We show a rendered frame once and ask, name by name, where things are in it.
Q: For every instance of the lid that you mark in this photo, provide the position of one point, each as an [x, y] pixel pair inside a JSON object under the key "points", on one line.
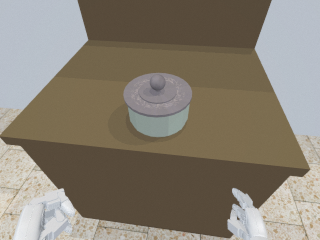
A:
{"points": [[143, 100]]}

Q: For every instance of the right robot hand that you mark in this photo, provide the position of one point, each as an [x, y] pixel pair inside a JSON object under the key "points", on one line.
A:
{"points": [[250, 223]]}

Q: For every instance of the table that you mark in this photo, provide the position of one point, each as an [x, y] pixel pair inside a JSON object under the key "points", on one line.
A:
{"points": [[78, 129]]}

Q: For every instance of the knob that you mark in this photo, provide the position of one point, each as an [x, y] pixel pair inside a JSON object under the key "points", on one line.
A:
{"points": [[157, 82]]}

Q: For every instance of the pot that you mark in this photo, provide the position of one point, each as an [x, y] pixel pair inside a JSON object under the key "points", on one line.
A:
{"points": [[159, 126]]}

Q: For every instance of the left robot hand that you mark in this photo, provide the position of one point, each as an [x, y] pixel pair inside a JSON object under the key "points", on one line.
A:
{"points": [[33, 218]]}

